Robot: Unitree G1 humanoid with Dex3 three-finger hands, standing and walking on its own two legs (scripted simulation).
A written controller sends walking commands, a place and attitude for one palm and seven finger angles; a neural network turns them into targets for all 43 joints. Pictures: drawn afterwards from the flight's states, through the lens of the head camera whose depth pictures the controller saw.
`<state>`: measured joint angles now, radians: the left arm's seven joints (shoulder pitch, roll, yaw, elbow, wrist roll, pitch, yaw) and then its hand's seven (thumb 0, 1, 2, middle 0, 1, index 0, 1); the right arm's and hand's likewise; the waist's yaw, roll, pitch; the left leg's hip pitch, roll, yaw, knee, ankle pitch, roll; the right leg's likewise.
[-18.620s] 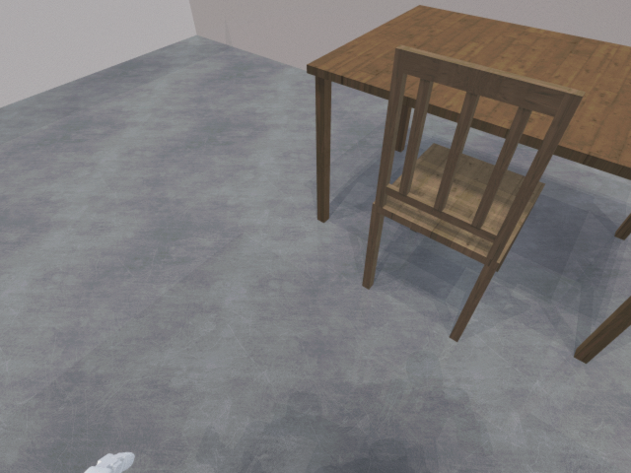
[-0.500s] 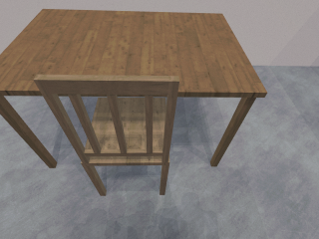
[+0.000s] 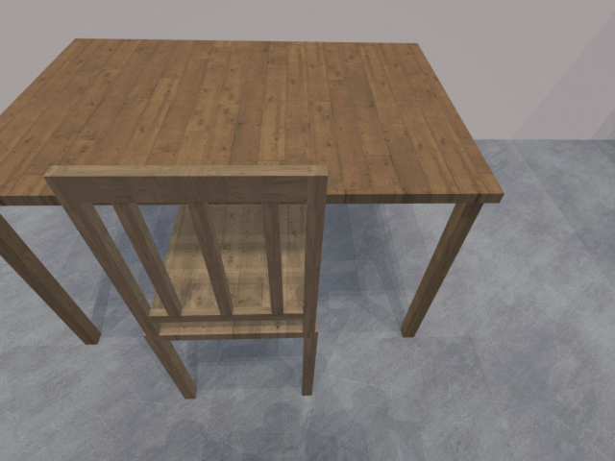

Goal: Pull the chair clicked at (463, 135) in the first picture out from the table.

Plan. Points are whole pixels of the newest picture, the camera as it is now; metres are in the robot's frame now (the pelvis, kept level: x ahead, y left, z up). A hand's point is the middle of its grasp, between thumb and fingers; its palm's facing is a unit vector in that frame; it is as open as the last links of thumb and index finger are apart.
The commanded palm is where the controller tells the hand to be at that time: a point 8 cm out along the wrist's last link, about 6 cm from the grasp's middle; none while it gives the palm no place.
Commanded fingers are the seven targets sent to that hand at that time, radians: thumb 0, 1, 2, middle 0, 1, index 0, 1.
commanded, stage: look again from close up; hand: left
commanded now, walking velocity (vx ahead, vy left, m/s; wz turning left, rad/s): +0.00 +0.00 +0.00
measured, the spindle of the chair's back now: (214, 264) +0.45 +0.20 -0.08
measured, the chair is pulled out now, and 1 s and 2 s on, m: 0.00 0.00 0.00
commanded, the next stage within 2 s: none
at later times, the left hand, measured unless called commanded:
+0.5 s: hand out of the picture -0.04 +0.14 -0.18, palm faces +0.03 -0.98 -0.17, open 7.3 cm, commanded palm none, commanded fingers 0.00 0.90 0.90 -0.20 -0.30 -0.20 -0.30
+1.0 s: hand out of the picture -0.04 +0.14 -0.18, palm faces +0.04 -0.98 -0.18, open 7.3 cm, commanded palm none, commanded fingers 0.00 0.90 0.90 -0.20 -0.30 -0.20 -0.30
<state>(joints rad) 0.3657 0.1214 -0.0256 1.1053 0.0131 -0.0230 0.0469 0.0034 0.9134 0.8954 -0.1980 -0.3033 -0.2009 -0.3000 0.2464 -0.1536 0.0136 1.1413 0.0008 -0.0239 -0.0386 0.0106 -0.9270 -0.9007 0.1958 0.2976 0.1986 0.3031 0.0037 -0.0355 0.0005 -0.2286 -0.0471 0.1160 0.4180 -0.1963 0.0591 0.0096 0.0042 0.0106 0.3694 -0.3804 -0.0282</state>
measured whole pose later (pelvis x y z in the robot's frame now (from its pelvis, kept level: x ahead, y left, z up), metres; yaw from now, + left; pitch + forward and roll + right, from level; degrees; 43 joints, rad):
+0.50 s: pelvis +0.00 -0.02 +0.00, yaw +0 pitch -1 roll +2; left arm 0.40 0.12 -0.03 1.11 0.01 -0.02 0.05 0.00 0.91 0.90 -0.20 -0.30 -0.20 -0.30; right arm 0.26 -0.15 0.02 1.16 0.00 -0.01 -0.04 0.01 -0.92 -0.90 0.20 0.30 0.20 0.30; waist 0.01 -0.03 0.00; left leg -0.22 -0.02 0.11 0.44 -0.21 0.03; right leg 0.04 0.03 0.01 0.35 -0.38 -0.05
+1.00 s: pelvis +0.00 -0.02 +0.00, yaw +0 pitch -1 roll +2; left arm 0.39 0.12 -0.02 1.11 0.01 -0.02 0.05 0.00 0.91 0.90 -0.20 -0.30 -0.20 -0.30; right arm 0.27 -0.14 0.02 1.16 0.00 -0.01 -0.04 0.01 -0.92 -0.90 0.20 0.30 0.20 0.30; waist 0.00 -0.03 0.01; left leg -0.21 -0.03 0.10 0.44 -0.21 0.03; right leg 0.04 0.03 0.00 0.36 -0.38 -0.05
